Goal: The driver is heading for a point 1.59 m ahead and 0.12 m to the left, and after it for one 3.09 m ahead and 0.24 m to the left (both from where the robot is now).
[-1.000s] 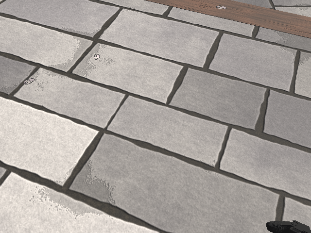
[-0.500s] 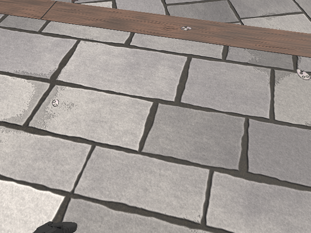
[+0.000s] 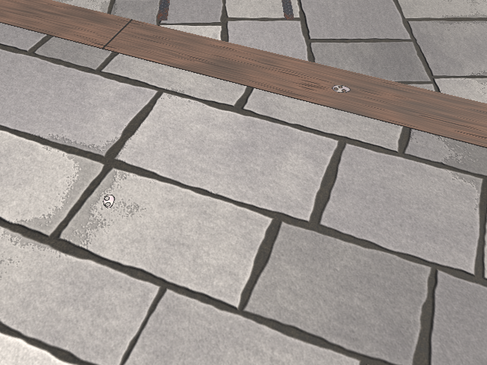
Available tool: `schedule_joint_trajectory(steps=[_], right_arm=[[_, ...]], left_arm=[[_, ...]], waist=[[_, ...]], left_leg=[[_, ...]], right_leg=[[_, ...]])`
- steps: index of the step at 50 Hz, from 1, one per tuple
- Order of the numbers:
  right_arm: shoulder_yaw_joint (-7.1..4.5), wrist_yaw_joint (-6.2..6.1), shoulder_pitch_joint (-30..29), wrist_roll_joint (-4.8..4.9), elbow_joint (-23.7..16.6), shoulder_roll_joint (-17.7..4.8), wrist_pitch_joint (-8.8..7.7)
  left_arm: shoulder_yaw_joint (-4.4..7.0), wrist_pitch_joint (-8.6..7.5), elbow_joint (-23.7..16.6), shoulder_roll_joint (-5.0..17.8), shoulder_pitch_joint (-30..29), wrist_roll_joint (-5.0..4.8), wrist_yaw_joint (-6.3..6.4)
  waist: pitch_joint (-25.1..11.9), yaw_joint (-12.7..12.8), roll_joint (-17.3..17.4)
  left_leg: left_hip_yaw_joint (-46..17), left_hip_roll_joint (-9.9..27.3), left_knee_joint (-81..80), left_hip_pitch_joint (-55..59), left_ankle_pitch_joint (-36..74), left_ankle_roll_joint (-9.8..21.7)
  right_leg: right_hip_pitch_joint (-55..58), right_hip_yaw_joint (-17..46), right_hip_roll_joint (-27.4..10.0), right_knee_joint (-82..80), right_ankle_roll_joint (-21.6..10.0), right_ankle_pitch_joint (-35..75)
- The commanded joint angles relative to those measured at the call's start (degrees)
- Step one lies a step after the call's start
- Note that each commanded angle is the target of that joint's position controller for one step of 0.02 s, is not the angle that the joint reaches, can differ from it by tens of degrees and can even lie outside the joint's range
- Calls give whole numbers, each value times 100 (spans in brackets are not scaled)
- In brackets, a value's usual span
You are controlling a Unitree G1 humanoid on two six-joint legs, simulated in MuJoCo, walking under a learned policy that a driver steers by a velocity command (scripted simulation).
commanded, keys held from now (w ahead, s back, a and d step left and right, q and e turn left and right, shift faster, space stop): no key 1.00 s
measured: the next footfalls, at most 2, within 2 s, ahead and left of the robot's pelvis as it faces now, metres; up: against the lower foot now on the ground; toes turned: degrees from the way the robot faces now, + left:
right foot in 0.24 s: +0.08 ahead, -0.14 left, +0.00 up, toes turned +0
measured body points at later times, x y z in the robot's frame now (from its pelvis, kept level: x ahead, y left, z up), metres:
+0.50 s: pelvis +0.07 -0.01 +0.01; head +0.08 -0.02 +0.46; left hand +0.11 +0.25 -0.14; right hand +0.17 -0.27 -0.13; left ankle +0.12 +0.10 -0.73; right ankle +0.04 -0.14 -0.73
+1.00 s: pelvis +0.09 -0.02 +0.01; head +0.10 -0.02 +0.46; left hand +0.10 +0.23 -0.15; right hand +0.17 -0.28 -0.14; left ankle +0.12 +0.10 -0.73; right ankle +0.04 -0.14 -0.73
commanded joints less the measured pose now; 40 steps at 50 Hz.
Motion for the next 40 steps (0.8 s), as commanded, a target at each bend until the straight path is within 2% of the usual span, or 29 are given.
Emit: schedule_joint_trajectory(steps=[1, 2, 3, 4, 5, 6, 8, 10, 11, 12, 13, 14, 15, 16, 19, 24, 32, 40], right_arm=[[-160, -64, 1078, 3, 50, -639, 103], [-95, -26, 894, 69, 62, -563, 134], [-89, -19, 581, 71, 30, -593, 155], [-92, -27, 232, 65, -24, -650, 168], [-107, -57, -43, 39, -58, -691, 176], [-115, -79, -236, 7, -64, -694, 207], [-110, -119, -324, -9, -17, -642, 246], [-107, -154, -313, 91, 82, -625, 275], [-86, -161, -205, 129, 156, -568, 283], [-54, -153, -49, 121, 246, -486, 282], [-61, -142, 21, 75, 277, -516, 287], [-71, -164, 65, 65, 248, -448, 308], [-68, -189, 5, 29, 288, -476, 310], [-77, -205, 67, 51, 329, -461, 312], [-84, -217, 219, 76, 504, -455, 318], [-93, -192, 200, 123, 666, -445, 340], [-109, -244, 248, 144, 932, -498, 421], [-120, -285, 231, 149, 1128, -505, 459]], left_arm=[[-29, 8, 29, 290, 865, 14, -1], [50, 110, -64, 582, 542, -100, 9], [86, 233, -91, 619, 269, -140, 65], [109, 350, -100, 613, 127, -105, 127], [128, 443, -89, 603, 98, -67, 186], [117, 485, -45, 517, 149, -53, 222], [90, 471, 120, 351, 300, -25, 233], [78, 435, 275, 249, 402, 18, 183], [79, 432, 294, 267, 341, 76, 155], [77, 428, 231, 364, 191, 142, 145], [94, 419, 151, 575, 59, 118, 165], [145, 387, 249, 771, -84, 35, 157], [97, 313, 237, 553, -240, 26, 147], [60, 247, 267, 432, -301, 57, 148], [46, 110, 362, 420, -225, 15, 132], [17, 137, 529, 398, -4, -13, 145], [-13, 187, 642, 337, 1, -22, 143], [-32, 212, 727, 261, 23, -12, 149]], waist=[[-1906, -387, 1134], [-1594, -379, 830], [-1167, -316, 561], [-787, -238, 469], [-633, -131, 600], [-518, -47, 728], [-590, 9, 761], [-675, 90, 621], [-628, 70, 529], [-445, -6, 347], [-209, -156, 90], [28, -354, -578], [84, -323, -623], [34, -369, -659], [-113, -330, -457], [-250, -229, -243], [-241, -234, -120], [-146, -254, -150]], left_leg=[[-2138, 1939, -105, 3310, 4010, 1664], [-2166, 1837, -425, 2774, 2459, 1557], [-2060, 1680, -684, 2263, 1195, 1350], [-1890, 1554, -967, 1673, 263, 1198], [-1766, 1415, -1188, 1228, -497, 1039], [-1569, 1236, -1336, 843, -937, 925], [-1155, 997, -1381, 495, -1135, 824], [-880, 835, -1289, 354, -1656, 693], [-803, 729, -1269, 268, -2155, 528], [-736, 606, -1227, 194, -2575, 282], [-588, 410, -1067, 270, -2671, 89], [-227, 105, -877, 771, -2172, -60], [-190, 88, -583, 1236, -1694, -97], [-157, 80, -444, 1436, -1340, -52], [-131, 84, -288, 1488, -541, 65], [-99, 88, -164, 1553, 220, 59], [-105, 99, -98, 1694, 544, 30], [-116, 105, -131, 1716, 414, 9]], right_leg=[[-1642, 415, -136, 2503, 309, -1544], [-1861, 633, -291, 2835, 333, -1927], [-2018, 620, -418, 2949, 358, -1745], [-2003, 592, -517, 2759, 403, -1443], [-1782, 610, -629, 2469, 435, -1090], [-1486, 537, -618, 2084, 457, -858], [-842, 358, -539, 1365, 417, -164], [-249, 159, -432, 455, 304, 885], [-76, 140, -418, 147, 223, 1130], [-122, 351, -613, -167, 103, 1231], [-466, 584, -871, -436, -29, 765], [-1314, 597, -769, -544, -139, -326], [-1669, 605, -729, -755, -85, -518], [-1711, 610, -749, -846, 3, -334], [-1278, 518, -680, -669, 120, 636], [-885, 415, -611, -473, 79, 1459], [-731, 334, -561, -461, 71, 1863], [-732, 274, -516, -545, 80, 1694]])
